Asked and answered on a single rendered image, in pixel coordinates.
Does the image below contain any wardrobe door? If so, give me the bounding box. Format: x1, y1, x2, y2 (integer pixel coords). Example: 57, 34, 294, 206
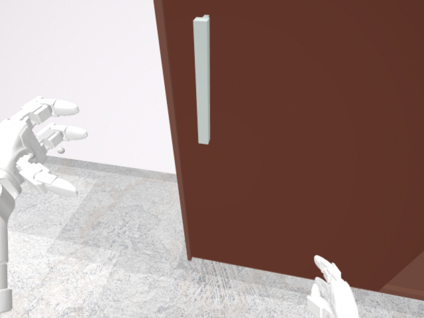
387, 251, 424, 291
164, 0, 424, 292

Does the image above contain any handle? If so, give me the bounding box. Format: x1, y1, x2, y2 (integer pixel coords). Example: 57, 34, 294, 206
193, 15, 210, 144

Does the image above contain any left robot forearm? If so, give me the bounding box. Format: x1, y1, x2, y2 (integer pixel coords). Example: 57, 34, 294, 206
0, 168, 22, 314

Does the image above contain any robot right hand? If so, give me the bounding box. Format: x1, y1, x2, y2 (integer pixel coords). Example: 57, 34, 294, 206
307, 255, 359, 318

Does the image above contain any robot left hand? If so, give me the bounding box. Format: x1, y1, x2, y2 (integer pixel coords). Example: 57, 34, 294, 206
0, 96, 88, 197

